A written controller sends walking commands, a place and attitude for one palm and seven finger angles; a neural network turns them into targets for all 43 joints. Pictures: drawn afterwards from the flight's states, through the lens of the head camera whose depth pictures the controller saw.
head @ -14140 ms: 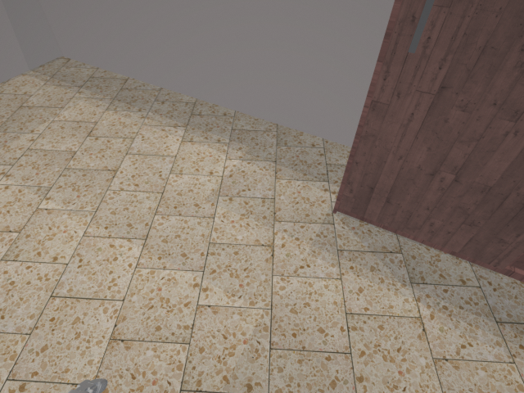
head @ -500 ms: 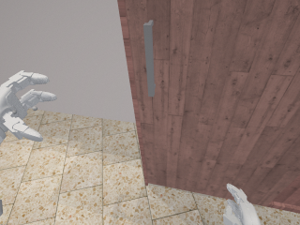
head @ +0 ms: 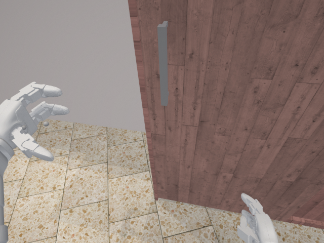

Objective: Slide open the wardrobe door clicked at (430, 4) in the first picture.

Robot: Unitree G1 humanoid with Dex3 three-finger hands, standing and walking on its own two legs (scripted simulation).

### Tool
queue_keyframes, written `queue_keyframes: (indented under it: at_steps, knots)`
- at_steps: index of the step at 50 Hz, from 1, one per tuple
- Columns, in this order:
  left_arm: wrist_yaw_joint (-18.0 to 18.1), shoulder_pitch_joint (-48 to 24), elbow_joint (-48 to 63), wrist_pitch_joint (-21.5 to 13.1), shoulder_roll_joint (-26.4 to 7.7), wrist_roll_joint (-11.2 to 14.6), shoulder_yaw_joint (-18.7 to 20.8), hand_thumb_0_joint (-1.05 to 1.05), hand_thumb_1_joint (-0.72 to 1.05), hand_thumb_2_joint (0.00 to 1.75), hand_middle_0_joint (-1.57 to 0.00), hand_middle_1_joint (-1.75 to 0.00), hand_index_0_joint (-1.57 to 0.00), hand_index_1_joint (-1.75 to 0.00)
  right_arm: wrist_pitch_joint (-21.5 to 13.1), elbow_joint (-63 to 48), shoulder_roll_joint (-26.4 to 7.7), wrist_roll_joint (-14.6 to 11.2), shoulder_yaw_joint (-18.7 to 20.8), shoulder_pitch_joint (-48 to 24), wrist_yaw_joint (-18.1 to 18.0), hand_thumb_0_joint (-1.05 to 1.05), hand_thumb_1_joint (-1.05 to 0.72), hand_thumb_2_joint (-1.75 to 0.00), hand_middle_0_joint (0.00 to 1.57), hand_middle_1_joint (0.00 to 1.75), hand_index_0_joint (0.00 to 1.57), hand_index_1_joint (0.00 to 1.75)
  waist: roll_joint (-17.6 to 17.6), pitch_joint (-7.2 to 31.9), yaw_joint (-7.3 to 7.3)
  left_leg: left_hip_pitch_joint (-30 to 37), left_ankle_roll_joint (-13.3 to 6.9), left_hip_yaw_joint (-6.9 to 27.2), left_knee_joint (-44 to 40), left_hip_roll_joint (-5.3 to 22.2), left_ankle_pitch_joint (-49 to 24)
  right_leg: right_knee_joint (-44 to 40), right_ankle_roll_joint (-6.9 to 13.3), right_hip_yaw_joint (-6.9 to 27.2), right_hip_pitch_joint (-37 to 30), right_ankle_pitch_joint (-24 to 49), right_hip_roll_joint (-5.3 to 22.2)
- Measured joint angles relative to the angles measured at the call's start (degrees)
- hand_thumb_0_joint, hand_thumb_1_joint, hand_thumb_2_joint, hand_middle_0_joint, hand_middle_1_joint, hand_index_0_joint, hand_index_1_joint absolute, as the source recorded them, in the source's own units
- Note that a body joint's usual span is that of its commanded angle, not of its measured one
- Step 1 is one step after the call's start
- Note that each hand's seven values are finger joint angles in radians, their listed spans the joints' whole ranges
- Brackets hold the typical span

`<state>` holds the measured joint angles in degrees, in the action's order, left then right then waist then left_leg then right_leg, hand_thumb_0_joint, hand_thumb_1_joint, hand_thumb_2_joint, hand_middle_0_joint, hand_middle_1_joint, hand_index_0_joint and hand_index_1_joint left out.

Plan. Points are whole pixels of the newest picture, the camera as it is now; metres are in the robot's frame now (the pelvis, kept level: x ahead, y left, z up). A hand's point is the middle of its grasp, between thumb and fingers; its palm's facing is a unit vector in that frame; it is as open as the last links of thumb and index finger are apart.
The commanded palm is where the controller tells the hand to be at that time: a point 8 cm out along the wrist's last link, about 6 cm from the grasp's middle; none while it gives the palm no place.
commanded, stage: move the hooked fingers beside the handle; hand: left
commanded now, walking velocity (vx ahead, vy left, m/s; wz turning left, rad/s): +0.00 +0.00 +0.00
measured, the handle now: (164, 67) +0.53 +0.05 +0.20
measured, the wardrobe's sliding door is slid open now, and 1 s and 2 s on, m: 0.00 0.00 0.00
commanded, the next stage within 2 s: none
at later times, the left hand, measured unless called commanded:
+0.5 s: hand (82, 102) +0.34 +0.22 +0.21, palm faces -0.05 -1.00 -0.05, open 14.0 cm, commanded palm +0.31 +0.27 +0.22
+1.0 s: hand (112, 92) +0.39 +0.16 +0.21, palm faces -0.11 -0.99 -0.02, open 14.0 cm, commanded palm +0.37 +0.22 +0.21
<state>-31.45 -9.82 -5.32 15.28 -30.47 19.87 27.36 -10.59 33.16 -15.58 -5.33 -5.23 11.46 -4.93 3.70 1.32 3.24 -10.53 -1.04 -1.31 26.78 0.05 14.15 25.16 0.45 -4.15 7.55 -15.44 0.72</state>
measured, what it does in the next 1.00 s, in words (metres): stands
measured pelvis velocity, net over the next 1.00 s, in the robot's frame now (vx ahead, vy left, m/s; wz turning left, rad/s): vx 0.00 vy -0.01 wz -0.01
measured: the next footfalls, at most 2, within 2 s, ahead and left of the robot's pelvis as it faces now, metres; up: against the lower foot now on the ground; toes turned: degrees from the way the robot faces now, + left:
none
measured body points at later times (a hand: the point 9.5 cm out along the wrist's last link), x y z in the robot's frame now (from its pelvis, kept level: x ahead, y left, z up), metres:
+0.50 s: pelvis +0.00 +0.00 +0.00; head -0.01 -0.02 +0.45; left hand +0.34 +0.27 +0.21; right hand +0.20 -0.22 -0.07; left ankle +0.00 +0.11 -0.74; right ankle -0.02 -0.11 -0.74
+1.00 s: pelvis +0.00 -0.01 +0.00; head -0.01 -0.03 +0.45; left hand +0.39 +0.22 +0.21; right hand +0.18 -0.25 -0.09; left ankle +0.00 +0.11 -0.74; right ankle -0.02 -0.11 -0.74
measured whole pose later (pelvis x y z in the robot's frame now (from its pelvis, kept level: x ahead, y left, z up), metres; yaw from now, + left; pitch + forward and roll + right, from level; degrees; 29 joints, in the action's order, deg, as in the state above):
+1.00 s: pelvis +0.00 -0.01 +0.00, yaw +0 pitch +0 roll +0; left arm -18.5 -33.1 -23.6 14.9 -21.9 14.5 14.7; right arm -5.4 36.4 -15.1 -5.1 -4.0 11.3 -5.6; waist 2.6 1.9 0.2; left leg -11.9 0.0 -1.3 25.9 0.7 13.7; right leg 25.9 1.5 -4.1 9.8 -15.9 0.0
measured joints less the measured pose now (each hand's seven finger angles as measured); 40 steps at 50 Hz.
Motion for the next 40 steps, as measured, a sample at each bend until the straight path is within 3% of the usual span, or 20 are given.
queue_keyframes:
  at_steps: [4, 9, 16, 25, 29, 34, 40]
  knots:
    - [-0.01, -0.58, -0.41, -0.68, 0.03, 0.4, 0.5, -0.01, -0.5, 0.3, -0.3, -1.2, -0.31, -1.2, 0.08, 0.12, 0.78, 0.01, -0.42, 0.24, 0.35, 0.02, -0.91, -0.9, 0.21, 0.3, 0.2, 0.3, -0.38, 0.31, 0.27, 0.32, -0.05, 0.04, -0.31, -0.13, 0.02, -0.37, -0.08, -0.04, -0.39, 0.01, 0.11]
    - [1.76, -4.42, -1.35, 0.3, 2.31, -0.79, -2.79, -0.01, -0.5, 0.3, -0.3, -1.2, -0.3, -1.2, 0.06, 0.66, 0.58, -0.15, -0.55, 0.07, 0.3, 0.02, -0.91, -0.9, 0.21, 0.3, 0.2, 0.3, -0.34, -0.17, 0.98, 0.24, -0.2, 0.6, -0.32, -0.55, -0.19, -0.49, -0.24, -0.61, -0.62, 0.05, 0.49]
    - [5.04, -7.77, -1.06, 1.38, 5.34, -2.79, -8.05, -0.01, -0.5, 0.3, -0.3, -1.2, -0.3, -1.2, 0.78, 0.91, 0.98, 0.2, -0.55, -1.26, 0.06, 0.02, -0.91, -0.9, 0.21, 0.3, 0.2, 0.3, -0.46, -0.54, -0.08, -0.06, -0.28, 0.45, -0.95, -0.77, -0.68, -0.42, -0.29, -0.45, 0.07, 0.21, 0.72]
    - [8.93, -12.32, -6.72, 2.78, 5.03, -3.81, -7.17, -0.01, -0.5, 0.3, -0.3, -1.2, -0.31, -1.2, 3.09, 1.27, 1.16, 0.15, -0.17, -0.66, 0.36, 0.02, -0.91, -0.9, 0.21, 0.3, 0.2, 0.3, -0.88, 0.76, -1.7, -0.11, 0.23, -0.29, -1.53, -0.13, -0.5, -0.34, 0.16, 0.34, 0.78, -0.03, 0.1]
    - [9.41, -12.07, -7.09, 3.22, 5.21, -4.55, -7.5, -0.01, -0.5, 0.3, -0.3, -1.2, -0.3, -1.2, 3.89, 1.23, 0.28, 0.02, 0.67, 0.23, 0.28, 0.02, -0.91, -0.9, 0.21, 0.3, 0.2, 0.3, -0.69, 0.7, -1.82, -0.09, 0.4, -0.34, -1.45, 0.11, -0.3, -0.29, 0.36, 0.41, 0.79, -0.2, -0.15]
    - [9.06, -11.58, -5.8, 1.1, 6.9, -3.6, -8.46, -0.01, -0.5, 0.3, -0.3, -1.2, -0.3, -1.2, 4.07, 1.9, -0.33, 0.09, 1.44, 0.74, 0.0, 0.02, -0.91, -0.9, 0.21, 0.3, 0.2, 0.3, -0.68, 0.82, -1.66, 0.25, 0.56, -0.31, -1.32, 0.28, 0.0, -0.07, 0.52, 0.4, 0.5, -0.55, -0.31]
    - [10.96, -15.9, -10.79, 1.68, 6.72, -4.68, -9.7, -0.01, -0.5, 0.3, -0.3, -1.2, -0.3, -1.2, 4.53, 2.42, -0.09, -0.16, 1.51, 0.08, -0.43, 0.02, -0.91, -0.9, 0.2, 0.3, 0.2, 0.3, -1.17, 0.62, -2.0, -0.28, 0.91, 0.11, -0.78, 0.54, 0.05, 0.53, 0.88, 0.0, 0.94, -0.8, -0.57]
